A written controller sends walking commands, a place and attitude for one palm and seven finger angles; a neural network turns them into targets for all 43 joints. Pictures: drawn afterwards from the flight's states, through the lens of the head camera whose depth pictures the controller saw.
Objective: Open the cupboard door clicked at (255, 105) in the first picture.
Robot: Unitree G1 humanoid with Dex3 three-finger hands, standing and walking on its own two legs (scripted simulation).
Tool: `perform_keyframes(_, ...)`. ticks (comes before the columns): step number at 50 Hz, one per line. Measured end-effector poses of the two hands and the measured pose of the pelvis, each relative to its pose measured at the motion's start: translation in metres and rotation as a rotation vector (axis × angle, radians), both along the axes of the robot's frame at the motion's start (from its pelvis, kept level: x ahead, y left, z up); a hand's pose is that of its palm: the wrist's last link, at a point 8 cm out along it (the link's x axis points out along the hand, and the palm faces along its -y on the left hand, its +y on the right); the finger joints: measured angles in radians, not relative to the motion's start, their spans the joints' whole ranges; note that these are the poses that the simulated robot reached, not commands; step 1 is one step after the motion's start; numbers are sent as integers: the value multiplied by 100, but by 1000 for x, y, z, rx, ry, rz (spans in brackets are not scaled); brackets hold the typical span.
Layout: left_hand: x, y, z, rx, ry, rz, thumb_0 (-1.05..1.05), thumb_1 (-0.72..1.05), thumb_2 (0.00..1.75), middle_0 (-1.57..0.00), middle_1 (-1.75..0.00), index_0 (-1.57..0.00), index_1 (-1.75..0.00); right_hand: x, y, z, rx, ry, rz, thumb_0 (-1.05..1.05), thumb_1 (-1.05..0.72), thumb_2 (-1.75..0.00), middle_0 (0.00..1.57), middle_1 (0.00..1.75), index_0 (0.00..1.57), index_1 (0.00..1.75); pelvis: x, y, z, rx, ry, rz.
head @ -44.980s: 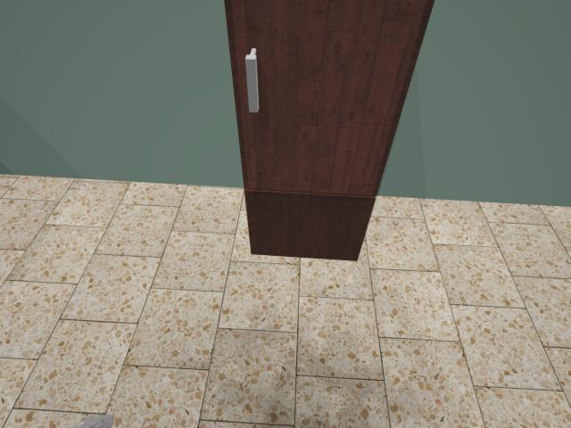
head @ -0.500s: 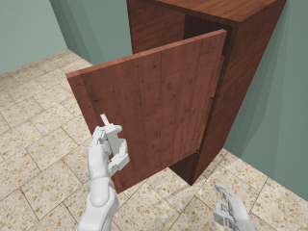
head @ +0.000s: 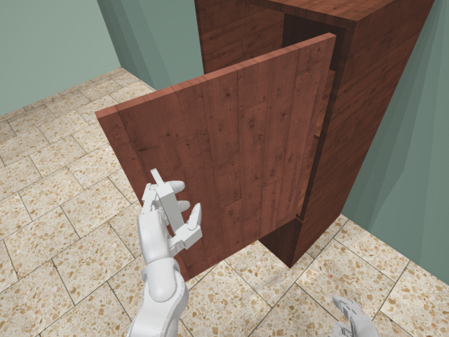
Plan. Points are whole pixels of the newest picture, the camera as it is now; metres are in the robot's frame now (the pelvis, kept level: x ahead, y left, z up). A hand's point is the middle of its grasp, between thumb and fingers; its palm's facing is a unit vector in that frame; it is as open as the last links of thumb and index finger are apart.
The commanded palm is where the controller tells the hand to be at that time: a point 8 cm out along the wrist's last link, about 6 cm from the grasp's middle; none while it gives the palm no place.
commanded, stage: open thumb and fingers to let go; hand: left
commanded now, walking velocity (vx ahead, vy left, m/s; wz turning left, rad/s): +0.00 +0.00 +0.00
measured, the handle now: (168, 205) +0.33 +0.12 +0.08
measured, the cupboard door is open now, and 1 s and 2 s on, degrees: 77 78 78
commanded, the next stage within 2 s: slide the hand sideways off the handle in 0.56 s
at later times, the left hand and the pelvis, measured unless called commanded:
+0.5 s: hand (183, 225) +0.28 +0.08 +0.09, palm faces +0.26 -0.96 +0.01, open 14.8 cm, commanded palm +0.24 +0.13 +0.09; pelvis -0.01 +0.03 +0.00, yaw -1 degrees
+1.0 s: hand (175, 248) +0.24 +0.09 +0.09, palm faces -0.16 -0.99 +0.03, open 16.3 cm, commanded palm +0.22 +0.15 +0.09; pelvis -0.02 +0.05 +0.00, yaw -2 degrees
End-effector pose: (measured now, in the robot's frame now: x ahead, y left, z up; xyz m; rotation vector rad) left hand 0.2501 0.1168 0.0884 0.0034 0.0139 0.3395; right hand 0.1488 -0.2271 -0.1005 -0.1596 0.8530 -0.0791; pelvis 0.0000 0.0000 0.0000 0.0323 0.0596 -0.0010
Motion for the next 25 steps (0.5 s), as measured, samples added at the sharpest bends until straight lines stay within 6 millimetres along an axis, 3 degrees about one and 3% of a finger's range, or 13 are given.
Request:
perform_keyframes(14,-2,6,0,-8,-6,-28,1,-30,39,-30,-120,-31,-120,13,22,14,8,-64,22,2,-90,-90,20,30,20,30,-4,12,1,-12,-13,-4)
perform_keyframes(25,-2,12,0,-7,-17,-73,0,-48,31,-26,-82,-26,-83,10,40,17,2,-63,26,1,-90,-90,20,30,20,30,-8,30,-1,-28,-13,-11)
